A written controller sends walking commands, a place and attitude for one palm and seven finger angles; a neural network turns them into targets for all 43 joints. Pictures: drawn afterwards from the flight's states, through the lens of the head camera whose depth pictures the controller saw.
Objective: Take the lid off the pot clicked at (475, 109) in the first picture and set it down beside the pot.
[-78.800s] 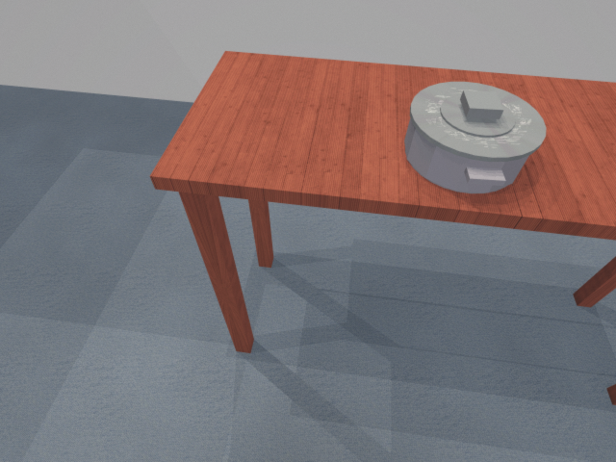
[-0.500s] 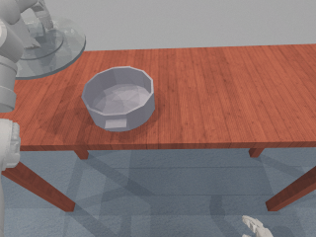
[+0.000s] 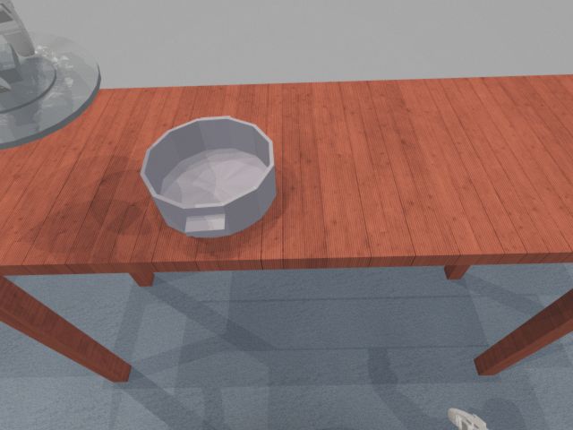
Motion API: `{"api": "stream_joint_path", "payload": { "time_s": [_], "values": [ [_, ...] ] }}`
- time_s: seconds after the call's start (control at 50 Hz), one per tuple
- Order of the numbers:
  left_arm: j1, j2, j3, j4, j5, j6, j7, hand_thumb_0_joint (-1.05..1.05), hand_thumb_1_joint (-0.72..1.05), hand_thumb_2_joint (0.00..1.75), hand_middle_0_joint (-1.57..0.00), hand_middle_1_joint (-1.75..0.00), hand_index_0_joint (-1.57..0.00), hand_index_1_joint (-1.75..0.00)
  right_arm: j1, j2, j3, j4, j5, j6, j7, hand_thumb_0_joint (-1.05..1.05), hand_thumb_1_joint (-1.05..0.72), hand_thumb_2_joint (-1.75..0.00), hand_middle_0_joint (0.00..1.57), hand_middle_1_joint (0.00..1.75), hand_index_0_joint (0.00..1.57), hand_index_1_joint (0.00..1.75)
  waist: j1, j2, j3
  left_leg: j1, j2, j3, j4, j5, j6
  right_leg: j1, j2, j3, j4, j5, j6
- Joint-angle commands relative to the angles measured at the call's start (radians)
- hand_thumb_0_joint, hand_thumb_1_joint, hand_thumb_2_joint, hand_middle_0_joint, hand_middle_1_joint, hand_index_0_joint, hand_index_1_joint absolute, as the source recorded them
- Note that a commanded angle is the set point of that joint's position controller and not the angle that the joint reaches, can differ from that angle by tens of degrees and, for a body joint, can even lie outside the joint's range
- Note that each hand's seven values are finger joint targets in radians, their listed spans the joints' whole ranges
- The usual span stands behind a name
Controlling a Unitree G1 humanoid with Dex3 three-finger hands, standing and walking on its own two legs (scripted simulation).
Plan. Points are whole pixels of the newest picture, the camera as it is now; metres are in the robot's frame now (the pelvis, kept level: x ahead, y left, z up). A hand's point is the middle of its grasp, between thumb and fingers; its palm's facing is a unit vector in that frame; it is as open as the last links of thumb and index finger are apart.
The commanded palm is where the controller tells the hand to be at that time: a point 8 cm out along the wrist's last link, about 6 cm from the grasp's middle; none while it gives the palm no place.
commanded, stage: move the lid sideways beside the pot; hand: left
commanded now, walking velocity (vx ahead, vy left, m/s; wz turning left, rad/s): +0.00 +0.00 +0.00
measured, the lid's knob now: out of the picture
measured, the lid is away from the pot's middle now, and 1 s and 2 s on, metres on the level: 0.21 0.23 0.23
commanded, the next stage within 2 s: lower the lid onto the table in 0.38 s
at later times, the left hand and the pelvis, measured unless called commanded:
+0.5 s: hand out of the picture +0.43 +0.34 +0.29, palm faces -0.18 -0.06 -0.98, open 8.9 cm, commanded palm +0.43 +0.34 +0.37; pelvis +0.00 +0.00 +0.00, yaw +1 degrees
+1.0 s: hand out of the picture +0.44 +0.34 +0.26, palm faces -0.20 -0.14 -0.97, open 8.9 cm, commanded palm +0.42 +0.34 +0.34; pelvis +0.00 +0.00 +0.00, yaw +0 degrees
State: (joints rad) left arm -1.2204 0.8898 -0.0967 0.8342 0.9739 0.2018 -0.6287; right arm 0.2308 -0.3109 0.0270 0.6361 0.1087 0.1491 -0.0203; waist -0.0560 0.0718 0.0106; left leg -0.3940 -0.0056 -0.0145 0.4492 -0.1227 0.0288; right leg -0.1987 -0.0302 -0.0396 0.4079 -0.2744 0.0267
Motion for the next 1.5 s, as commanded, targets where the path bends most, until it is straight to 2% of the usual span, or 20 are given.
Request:
{"api": "stream_joint_path", "payload": {
  "time_s": [0.0,0.08,0.1,0.18,0.2,0.32,0.4,0.44,0.56,0.6,0.66,0.74,0.9,0.96,1.04,1.1,1.16,1.22,1.28,1.48],
  "values": [
    [-0.575,0.385,0.151,-0.279,0.031,-0.027,0.063,0.0,0.37,1.28,-0.84,-0.82,-0.83,-0.84,-0.029,-0.144,-0.047,-0.124,-0.005,-0.034,-0.015,0.0,-0.9,-0.9,0.2,0.3,0.2,0.3,0.007,0.054,-0.473,0.411,-0.041,-0.003,-0.006,0.21,0.054,-0.033,0.086,-0.026,-0.05,0.228,-0.069],
    [-0.495,0.331,0.116,-0.147,0.012,-0.036,0.052,0.0,0.37,1.28,-0.84,-0.82,-0.83,-0.84,-0.005,-0.155,-0.046,-0.1,-0.001,-0.029,-0.021,0.0,-0.9,-0.9,0.2,0.3,0.2,0.3,-0.005,0.067,-0.392,0.389,-0.035,-0.002,-0.002,0.206,0.057,-0.07,0.085,-0.037,-0.066,0.22,-0.072],
    [-0.58,0.408,0.162,-0.261,0.026,-0.045,0.059,0.0,0.37,1.28,-0.84,-0.82,-0.83,-0.84,-0.023,-0.15,-0.046,-0.112,0.0,-0.029,-0.018,0.0,-0.9,-0.9,0.2,0.3,0.2,0.3,0.007,0.074,-0.446,0.403,-0.035,-0.004,-0.013,0.207,0.051,-0.038,0.088,-0.032,-0.056,0.221,-0.068],
    [-0.474,0.345,0.117,-0.105,0.014,-0.053,0.049,0.0,0.37,1.28,-0.84,-0.82,-0.83,-0.84,-0.003,-0.158,-0.042,-0.095,0.002,-0.021,-0.022,0.0,-0.9,-0.9,0.2,0.3,0.2,0.3,-0.006,0.068,-0.366,0.367,-0.031,0.0,-0.006,0.195,0.054,-0.07,0.086,-0.041,-0.068,0.214,-0.072],
    [-0.522,0.404,0.149,-0.153,0.035,-0.058,0.054,0.0,0.37,1.28,-0.84,-0.82,-0.83,-0.84,-0.011,-0.151,-0.041,-0.101,-0.001,-0.019,-0.021,0.0,-0.9,-0.9,0.2,0.3,0.2,0.3,0.002,0.056,-0.396,0.361,-0.035,0.006,-0.011,0.178,0.052,-0.044,0.087,-0.033,-0.062,0.211,-0.067],
    [-0.624,0.297,0.038,-0.197,0.022,-0.071,0.051,0.0,0.37,1.28,-0.84,-0.82,-0.83,-0.84,-0.015,-0.147,-0.042,-0.087,0.002,-0.031,-0.03,0.0,-0.9,-0.9,0.2,0.3,0.2,0.3,-0.021,0.135,-0.405,0.446,-0.028,-0.007,-0.004,0.172,0.06,-0.095,0.092,-0.038,-0.077,0.176,-0.069],
    [-0.644,0.365,0.096,-0.277,0.021,-0.087,0.066,0.0,0.37,1.28,-0.84,-0.82,-0.83,-0.84,0.009,-0.15,-0.041,-0.078,0.002,-0.048,-0.034,0.0,-0.9,-0.9,0.2,0.3,0.2,0.3,-0.011,0.133,-0.476,0.477,-0.031,-0.016,-0.008,0.228,0.056,-0.061,0.096,-0.036,-0.072,0.209,-0.069],
    [-0.57,0.327,0.085,-0.143,0.018,-0.079,0.06,0.0,0.37,1.28,-0.84,-0.82,-0.83,-0.84,0.015,-0.149,-0.041,-0.062,-0.001,-0.045,-0.036,0.0,-0.9,-0.9,0.2,0.3,0.2,0.3,-0.019,0.084,-0.397,0.427,-0.034,-0.014,-0.007,0.182,0.058,-0.083,0.094,-0.042,-0.076,0.194,-0.069],
    [-0.549,0.349,0.112,-0.083,0.031,-0.02,0.058,0.0,0.37,1.28,-0.84,-0.82,-0.83,-0.84,0.009,-0.155,-0.046,-0.075,-0.002,-0.045,-0.014,0.0,-0.9,-0.9,0.2,0.3,0.2,0.3,-0.008,0.058,-0.402,0.38,-0.042,-0.007,-0.004,0.209,0.055,-0.048,0.091,-0.035,-0.057,0.251,-0.069],
    [-0.559,0.395,0.146,-0.181,0.038,-0.023,0.065,0.0,0.37,1.28,-0.84,-0.82,-0.83,-0.84,0.008,-0.157,-0.049,-0.097,-0.004,-0.04,-0.005,0.0,-0.9,-0.9,0.2,0.3,0.2,0.3,0.005,0.055,-0.484,0.401,-0.041,-0.007,0.001,0.287,0.053,-0.004,0.089,-0.029,-0.042,0.306,-0.067],
    [-0.504,0.331,0.114,-0.145,0.033,-0.001,0.062,0.0,0.37,1.28,-0.84,-0.82,-0.83,-0.84,-0.002,-0.15,-0.053,-0.106,-0.004,-0.037,-0.004,0.0,-0.9,-0.9,0.2,0.3,0.2,0.3,-0.008,0.061,-0.436,0.411,-0.039,-0.009,0.016,0.299,0.058,-0.058,0.092,-0.037,-0.041,0.284,-0.066],
    [-0.422,0.394,0.164,-0.073,0.034,-0.01,0.062,0.0,0.37,1.28,-0.84,-0.82,-0.83,-0.84,-0.006,-0.156,-0.046,-0.115,0.0,-0.023,-0.004,0.0,-0.9,-0.9,0.2,0.3,0.2,0.3,-0.002,-0.014,-0.377,0.328,-0.042,0.011,0.004,0.219,0.056,-0.034,0.088,-0.034,-0.037,0.281,-0.061],
    [-0.492,0.432,0.184,-0.187,0.031,-0.025,0.08,0.0,0.37,1.28,-0.84,-0.82,-0.83,-0.84,0.009,-0.156,-0.052,-0.117,-0.001,-0.028,-0.013,0.0,-0.9,-0.9,0.2,0.3,0.2,0.3,-0.006,0.068,-0.448,0.388,-0.04,-0.001,0.008,0.201,0.06,-0.032,0.095,-0.026,-0.044,0.237,-0.064],
    [-0.49,0.37,0.147,-0.18,0.02,-0.027,0.078,0.0,0.37,1.28,-0.84,-0.82,-0.83,-0.84,-0.009,-0.151,-0.053,-0.114,-0.001,-0.032,-0.016,0.0,-0.9,-0.9,0.2,0.3,0.2,0.3,-0.015,0.106,-0.432,0.4,-0.043,0.0,0.021,0.213,0.061,-0.059,0.092,-0.029,-0.039,0.242,-0.066],
    [-0.407,0.344,0.129,-0.092,0.01,-0.029,0.078,0.0,0.37,1.28,-0.84,-0.82,-0.83,-0.84,0.005,-0.155,-0.05,-0.097,0.002,-0.032,-0.015,0.0,-0.9,-0.9,0.2,0.3,0.2,0.3,-0.021,0.061,-0.347,0.355,-0.037,0.0,0.011,0.143,0.057,-0.085,0.095,-0.036,-0.052,0.203,-0.063],
    [-0.478,0.367,0.137,-0.233,0.005,-0.041,0.085,0.0,0.37,1.28,-0.84,-0.82,-0.83,-0.84,-0.005,-0.157,-0.054,-0.109,0.002,-0.031,-0.011,0.0,-0.9,-0.9,0.2,0.3,0.2,0.3,-0.013,0.11,-0.444,0.404,-0.038,-0.005,0.014,0.199,0.057,-0.05,0.094,-0.028,-0.042,0.238,-0.066],
    [-0.476,0.297,0.091,-0.193,-0.004,-0.035,0.083,0.0,0.37,1.28,-0.84,-0.82,-0.83,-0.84,-0.008,-0.151,-0.054,-0.096,0.0,-0.037,-0.018,0.0,-0.9,-0.9,0.2,0.3,0.2,0.3,-0.028,0.114,-0.406,0.424,-0.037,-0.015,0.018,0.181,0.06,-0.095,0.099,-0.036,-0.05,0.208,-0.066],
    [-0.42,0.368,0.154,-0.104,0.006,-0.054,0.087,0.0,0.37,1.28,-0.84,-0.82,-0.83,-0.84,0.007,-0.16,-0.05,-0.085,-0.001,-0.036,-0.02,0.0,-0.9,-0.9,0.2,0.3,0.2,0.3,-0.02,0.054,-0.386,0.362,-0.042,-0.002,0.014,0.152,0.062,-0.056,0.098,-0.031,-0.047,0.227,-0.064],
    [-0.441,0.283,0.083,-0.098,-0.02,-0.065,0.084,0.0,0.37,1.28,-0.84,-0.82,-0.83,-0.84,0.004,-0.162,-0.054,-0.083,0.0,-0.037,-0.02,0.0,-0.9,-0.9,0.2,0.3,0.2,0.3,-0.032,0.083,-0.374,0.371,-0.037,-0.006,0.012,0.153,0.058,-0.085,0.092,-0.037,-0.051,0.219,-0.067],
    [-0.417,0.357,0.141,-0.007,-0.004,-0.111,0.101,0.0,0.37,1.28,-0.84,-0.82,-0.83,-0.84,0.038,-0.169,-0.055,-0.071,-0.008,-0.039,-0.025,0.0,-0.9,-0.9,0.2,0.3,0.2,0.3,-0.028,0.055,-0.409,0.343,-0.038,0.006,0.023,0.156,0.063,-0.051,0.09,-0.027,-0.042,0.253,-0.065]
  ]
}}
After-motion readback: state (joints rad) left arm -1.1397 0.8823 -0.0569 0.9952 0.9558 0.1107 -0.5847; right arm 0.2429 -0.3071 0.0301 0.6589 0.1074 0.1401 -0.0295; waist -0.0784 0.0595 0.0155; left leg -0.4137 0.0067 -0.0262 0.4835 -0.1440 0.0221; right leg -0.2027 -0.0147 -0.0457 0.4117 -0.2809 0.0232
